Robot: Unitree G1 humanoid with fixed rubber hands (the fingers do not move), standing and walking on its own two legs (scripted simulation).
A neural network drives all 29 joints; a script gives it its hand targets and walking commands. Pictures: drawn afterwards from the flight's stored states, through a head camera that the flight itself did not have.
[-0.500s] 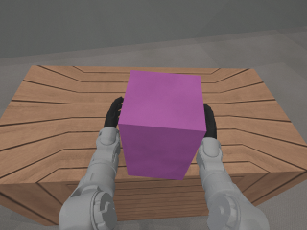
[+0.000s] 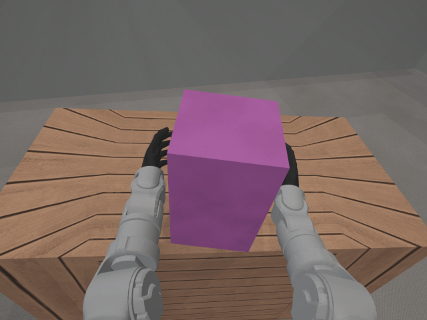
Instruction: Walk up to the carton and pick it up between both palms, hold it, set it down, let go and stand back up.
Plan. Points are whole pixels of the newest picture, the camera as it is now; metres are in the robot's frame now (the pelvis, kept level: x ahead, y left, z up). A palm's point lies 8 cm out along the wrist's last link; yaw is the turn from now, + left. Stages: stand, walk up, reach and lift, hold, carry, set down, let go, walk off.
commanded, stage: reach and lift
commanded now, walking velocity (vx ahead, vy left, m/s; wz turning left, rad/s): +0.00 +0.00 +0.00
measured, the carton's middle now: (219, 178) +0.39 +0.01 +0.08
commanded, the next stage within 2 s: hold in 1.90 s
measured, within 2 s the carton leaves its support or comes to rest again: neither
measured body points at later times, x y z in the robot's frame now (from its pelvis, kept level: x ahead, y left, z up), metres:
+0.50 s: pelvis -0.01 +0.00 +0.00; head -0.05 +0.04 +0.44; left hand +0.38 +0.15 +0.14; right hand +0.38 -0.12 +0.13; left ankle +0.04 +0.12 -0.75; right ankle -0.02 -0.11 -0.75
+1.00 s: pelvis -0.01 +0.00 +0.00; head -0.06 +0.04 +0.44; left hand +0.37 +0.16 +0.17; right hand +0.37 -0.11 +0.16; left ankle +0.04 +0.12 -0.75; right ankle -0.02 -0.11 -0.75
